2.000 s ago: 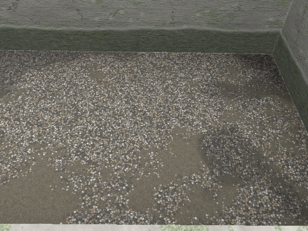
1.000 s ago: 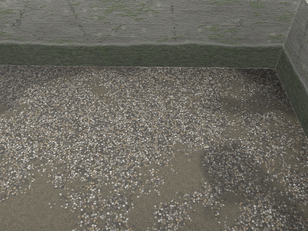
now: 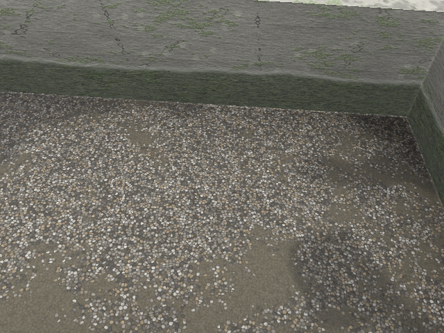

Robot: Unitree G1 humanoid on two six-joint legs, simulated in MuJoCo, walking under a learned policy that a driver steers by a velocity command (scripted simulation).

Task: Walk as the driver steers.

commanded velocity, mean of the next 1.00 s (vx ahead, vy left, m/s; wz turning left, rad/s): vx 0.50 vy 0.00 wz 0.00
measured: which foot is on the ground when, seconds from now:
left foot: down 0.00-1.00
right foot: down 0.00-1.00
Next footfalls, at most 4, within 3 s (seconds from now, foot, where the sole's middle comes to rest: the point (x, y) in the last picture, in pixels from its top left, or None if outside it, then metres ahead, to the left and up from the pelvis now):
none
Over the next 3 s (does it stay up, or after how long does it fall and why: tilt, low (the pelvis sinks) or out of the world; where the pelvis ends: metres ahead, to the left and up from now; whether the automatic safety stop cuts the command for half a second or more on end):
stays up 0.09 0.03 0.00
